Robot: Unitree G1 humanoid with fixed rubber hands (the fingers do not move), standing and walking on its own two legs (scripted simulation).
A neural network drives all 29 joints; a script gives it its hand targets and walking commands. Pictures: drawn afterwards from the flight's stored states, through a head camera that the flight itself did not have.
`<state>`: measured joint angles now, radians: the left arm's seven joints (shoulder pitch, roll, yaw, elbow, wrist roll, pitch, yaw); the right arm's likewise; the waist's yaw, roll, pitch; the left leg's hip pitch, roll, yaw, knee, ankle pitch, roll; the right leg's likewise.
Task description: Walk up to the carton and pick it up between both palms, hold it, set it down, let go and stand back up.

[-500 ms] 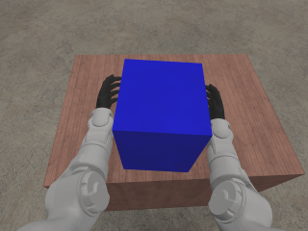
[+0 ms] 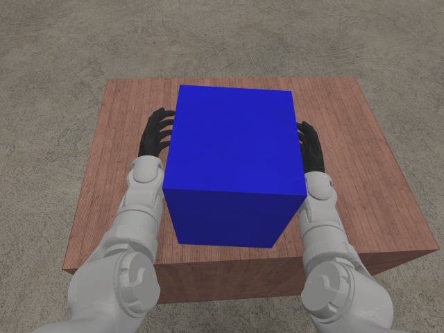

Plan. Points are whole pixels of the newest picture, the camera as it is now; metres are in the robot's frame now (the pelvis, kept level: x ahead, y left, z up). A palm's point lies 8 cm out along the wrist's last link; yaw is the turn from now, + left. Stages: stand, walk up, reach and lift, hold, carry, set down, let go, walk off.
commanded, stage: reach and lift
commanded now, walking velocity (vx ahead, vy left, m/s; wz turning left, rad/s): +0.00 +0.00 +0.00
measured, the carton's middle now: (230, 174) +0.43 +0.00 +0.00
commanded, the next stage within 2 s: none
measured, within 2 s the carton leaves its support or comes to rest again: leaves its support in 1.36 s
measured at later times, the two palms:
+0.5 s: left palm (151, 153) +0.44 +0.15 +0.05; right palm (311, 166) +0.43 -0.15 +0.04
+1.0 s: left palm (153, 165) +0.41 +0.14 +0.05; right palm (318, 181) +0.40 -0.15 +0.05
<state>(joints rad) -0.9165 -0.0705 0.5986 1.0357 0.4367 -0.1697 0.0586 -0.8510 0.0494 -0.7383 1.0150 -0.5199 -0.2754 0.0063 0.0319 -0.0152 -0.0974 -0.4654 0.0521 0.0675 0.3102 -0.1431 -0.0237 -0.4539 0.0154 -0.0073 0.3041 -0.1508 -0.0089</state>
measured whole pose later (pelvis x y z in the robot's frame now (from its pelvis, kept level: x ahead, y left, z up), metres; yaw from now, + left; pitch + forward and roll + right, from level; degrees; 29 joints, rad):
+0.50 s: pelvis +0.00 +0.00 +0.00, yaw +1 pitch +19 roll +0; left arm -0.92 -0.07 0.59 1.05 0.43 -0.18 0.06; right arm -0.84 0.05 -0.74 1.03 -0.54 -0.31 -0.01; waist 0.02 -0.01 -0.12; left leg -0.49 0.05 0.05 0.29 -0.13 -0.03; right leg -0.47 0.01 -0.03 0.28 -0.14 -0.01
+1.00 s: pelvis -0.03 +0.00 +0.00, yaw +0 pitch +19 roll +0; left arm -0.95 -0.04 0.56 1.20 0.40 -0.27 0.11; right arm -0.86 -0.01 -0.75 1.20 -0.53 -0.44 -0.05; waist 0.01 -0.04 -0.16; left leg -0.54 0.05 0.06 0.28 -0.08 -0.02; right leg -0.52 0.02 -0.03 0.27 -0.09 -0.02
